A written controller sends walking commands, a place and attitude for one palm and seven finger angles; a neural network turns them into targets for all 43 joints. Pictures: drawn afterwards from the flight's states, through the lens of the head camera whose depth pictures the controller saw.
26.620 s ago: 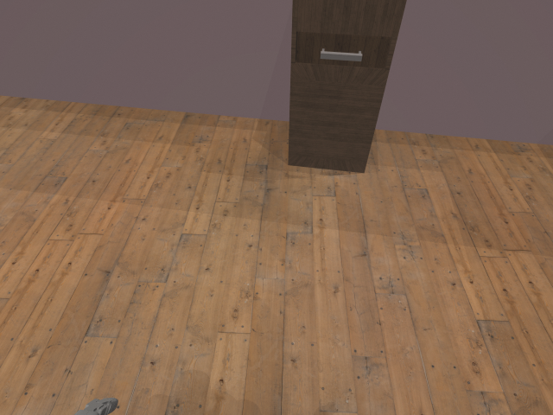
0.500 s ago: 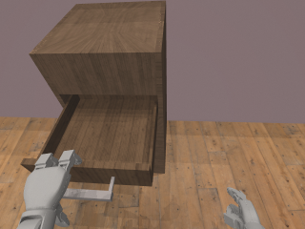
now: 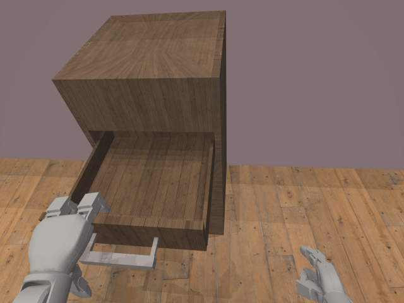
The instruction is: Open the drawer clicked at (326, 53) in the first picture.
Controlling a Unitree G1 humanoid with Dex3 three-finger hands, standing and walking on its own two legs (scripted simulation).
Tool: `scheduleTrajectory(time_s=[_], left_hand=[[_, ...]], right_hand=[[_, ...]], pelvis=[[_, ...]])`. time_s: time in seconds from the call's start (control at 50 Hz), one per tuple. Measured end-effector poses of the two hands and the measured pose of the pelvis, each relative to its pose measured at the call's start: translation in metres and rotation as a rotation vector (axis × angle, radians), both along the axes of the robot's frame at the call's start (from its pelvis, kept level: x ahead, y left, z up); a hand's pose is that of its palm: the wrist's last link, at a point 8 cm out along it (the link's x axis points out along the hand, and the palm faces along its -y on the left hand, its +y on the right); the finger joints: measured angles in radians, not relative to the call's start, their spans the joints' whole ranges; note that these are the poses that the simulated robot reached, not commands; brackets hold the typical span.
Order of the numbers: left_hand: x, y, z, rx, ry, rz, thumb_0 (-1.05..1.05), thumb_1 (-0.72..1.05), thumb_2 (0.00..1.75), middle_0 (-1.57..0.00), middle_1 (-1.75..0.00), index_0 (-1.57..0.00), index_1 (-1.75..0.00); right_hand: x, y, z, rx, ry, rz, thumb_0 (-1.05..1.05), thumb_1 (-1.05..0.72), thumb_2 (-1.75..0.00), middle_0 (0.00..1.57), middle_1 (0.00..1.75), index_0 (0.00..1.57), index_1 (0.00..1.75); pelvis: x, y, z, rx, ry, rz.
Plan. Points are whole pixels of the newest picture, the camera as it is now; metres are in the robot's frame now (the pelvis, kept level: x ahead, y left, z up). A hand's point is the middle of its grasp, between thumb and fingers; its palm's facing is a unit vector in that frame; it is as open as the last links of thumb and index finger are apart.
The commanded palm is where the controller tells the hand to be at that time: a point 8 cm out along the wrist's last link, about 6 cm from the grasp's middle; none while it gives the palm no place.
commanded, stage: lift the hand off the handle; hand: left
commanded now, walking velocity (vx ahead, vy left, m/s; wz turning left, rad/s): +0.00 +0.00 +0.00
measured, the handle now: (121, 250) +0.24 +0.24 -0.09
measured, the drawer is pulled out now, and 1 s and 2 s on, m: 0.30 0.30 0.30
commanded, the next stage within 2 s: draw the hand back to the body in 0.04 s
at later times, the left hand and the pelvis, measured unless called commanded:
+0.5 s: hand (65, 247) +0.18 +0.26 +0.08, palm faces +0.05 -0.08 -1.00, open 13.8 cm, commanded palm +0.15 +0.26 +0.13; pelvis +0.00 +0.01 +0.00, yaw +0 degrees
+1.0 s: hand (72, 223) +0.19 +0.23 +0.14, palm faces +0.38 -0.84 -0.39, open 13.1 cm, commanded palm +0.14 +0.27 +0.17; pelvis +0.01 +0.00 +0.02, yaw +2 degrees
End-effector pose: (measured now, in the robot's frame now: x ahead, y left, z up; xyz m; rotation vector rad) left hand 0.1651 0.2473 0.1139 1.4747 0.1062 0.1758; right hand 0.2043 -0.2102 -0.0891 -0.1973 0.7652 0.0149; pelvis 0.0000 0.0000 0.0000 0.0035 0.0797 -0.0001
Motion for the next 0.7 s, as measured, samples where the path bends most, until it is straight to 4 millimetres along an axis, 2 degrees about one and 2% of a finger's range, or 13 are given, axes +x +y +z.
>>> scheduleTrajectory(time_s=[0.22,0.42,0.54,0.7], left_hand=[[-0.012,0.006,-0.007,-0.017,0.056,0.004,0.0,-0.49,0.3,-0.32,-1.2,-0.32,-1.21],[-0.011,0.012,0.017,0.018,-0.021,-0.015,0.0,-0.49,0.3,-0.32,-1.2,-0.32,-1.21],[-0.011,0.017,0.019,0.0,0.015,0.009,0.0,-0.49,0.3,-0.32,-1.2,-0.32,-1.21],[-0.018,0.012,0.032,0.004,0.007,-0.038,0.0,-0.49,0.3,-0.32,-1.2,-0.32,-1.21]], right_hand=[[-0.001,-0.001,0.005,-0.022,-0.002,0.017,0.01,-0.9,-0.9,0.2,0.3,0.21,0.3],[-0.004,0.002,0.006,-0.004,-0.005,-0.004,0.01,-0.9,-0.9,0.2,0.3,0.2,0.3],[-0.005,0.006,0.008,0.007,-0.01,-0.001,0.02,-0.9,-0.9,0.2,0.3,0.2,0.3],[-0.001,0.011,0.014,0.002,-0.028,0.018,0.02,-0.9,-0.9,0.2,0.3,0.21,0.3]], pelvis=[[-0.003,-0.001,0.002,-0.003,-0.007,0.004],[-0.004,0.004,0.004,-0.008,-0.013,0.0],[-0.004,0.006,0.006,-0.007,-0.024,0.002],[-0.002,0.009,0.008,-0.012,-0.033,0.002]])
